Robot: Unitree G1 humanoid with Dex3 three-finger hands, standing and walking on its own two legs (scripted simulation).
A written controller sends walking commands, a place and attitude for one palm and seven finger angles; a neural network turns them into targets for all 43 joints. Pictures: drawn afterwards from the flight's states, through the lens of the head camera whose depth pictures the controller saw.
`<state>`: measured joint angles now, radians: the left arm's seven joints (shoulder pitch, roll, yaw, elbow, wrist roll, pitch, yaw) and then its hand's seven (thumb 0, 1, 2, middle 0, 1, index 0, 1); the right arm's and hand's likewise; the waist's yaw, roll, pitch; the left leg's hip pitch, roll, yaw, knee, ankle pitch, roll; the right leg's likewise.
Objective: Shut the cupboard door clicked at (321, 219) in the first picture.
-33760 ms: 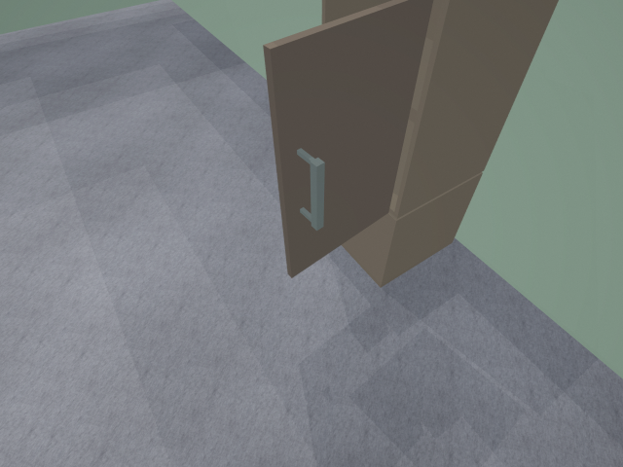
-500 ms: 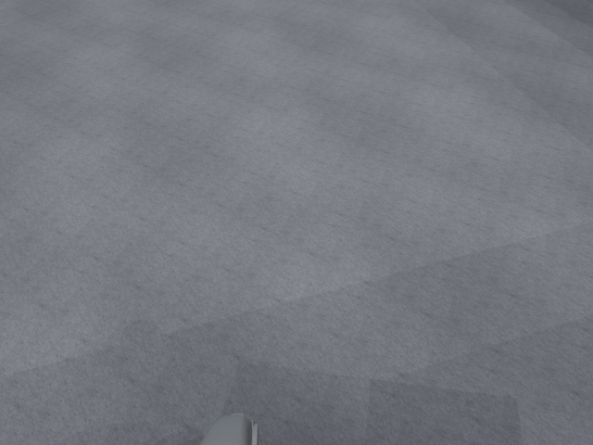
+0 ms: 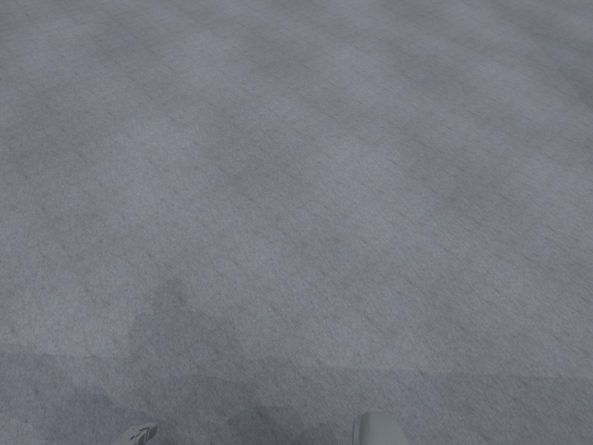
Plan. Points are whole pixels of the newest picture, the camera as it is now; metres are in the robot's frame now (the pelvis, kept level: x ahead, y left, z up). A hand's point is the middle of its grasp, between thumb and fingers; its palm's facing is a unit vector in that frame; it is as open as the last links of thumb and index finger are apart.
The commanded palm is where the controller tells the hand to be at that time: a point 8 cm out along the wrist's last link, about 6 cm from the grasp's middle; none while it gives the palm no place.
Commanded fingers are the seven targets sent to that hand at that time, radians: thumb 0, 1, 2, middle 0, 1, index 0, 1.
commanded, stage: turn to face it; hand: left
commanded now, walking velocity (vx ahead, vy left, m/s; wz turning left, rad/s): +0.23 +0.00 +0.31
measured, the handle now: out of the picture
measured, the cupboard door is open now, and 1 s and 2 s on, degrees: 61 61 61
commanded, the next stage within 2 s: none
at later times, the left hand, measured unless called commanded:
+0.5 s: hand (224, 382) +0.23 +0.13 -0.17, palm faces -0.06 -0.97 -0.22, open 7.2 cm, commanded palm none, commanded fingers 0.00 0.90 0.90 -0.20 -0.30 -0.20 -0.30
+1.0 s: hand (220, 305) +0.37 +0.16 -0.16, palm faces -0.35 -0.91 -0.22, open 7.4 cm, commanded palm none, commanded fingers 0.00 0.90 0.90 -0.20 -0.30 -0.20 -0.30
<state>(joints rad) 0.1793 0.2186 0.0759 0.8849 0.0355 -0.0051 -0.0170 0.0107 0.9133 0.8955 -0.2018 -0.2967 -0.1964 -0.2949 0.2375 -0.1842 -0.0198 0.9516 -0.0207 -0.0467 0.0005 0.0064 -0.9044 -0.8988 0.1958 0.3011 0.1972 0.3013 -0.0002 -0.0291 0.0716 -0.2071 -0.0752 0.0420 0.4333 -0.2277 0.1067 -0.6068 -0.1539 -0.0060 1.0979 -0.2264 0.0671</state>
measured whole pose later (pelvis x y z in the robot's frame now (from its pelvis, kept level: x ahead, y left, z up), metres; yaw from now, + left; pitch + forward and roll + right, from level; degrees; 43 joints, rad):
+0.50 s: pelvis +0.16 -0.05 +0.00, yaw -6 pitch +1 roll +0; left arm 0.22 0.18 0.06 0.95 0.02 0.01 0.02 0.00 0.94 0.89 -0.21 -0.30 -0.20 -0.30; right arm 0.20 -0.18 -0.05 0.98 -0.02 0.03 -0.02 0.01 -0.91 -0.90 0.19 0.30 0.19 0.30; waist -0.01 0.00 0.09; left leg -0.48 0.04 0.00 1.03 -0.38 -0.05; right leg -0.31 0.04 -0.01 0.45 -0.16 -0.05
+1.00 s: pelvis +0.20 -0.01 +0.00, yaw -25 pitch +0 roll -2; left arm 0.20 0.27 0.11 0.88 0.03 0.09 -0.03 0.01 0.91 0.90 -0.20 -0.30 -0.20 -0.29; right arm 0.20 -0.19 -0.03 0.90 -0.03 0.00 -0.03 0.01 -0.90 -0.90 0.20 0.30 0.20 0.30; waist 0.02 -0.02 0.06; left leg -0.18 0.11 0.21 0.48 -0.30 0.01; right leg -0.45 -0.05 -0.04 0.97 -0.40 0.06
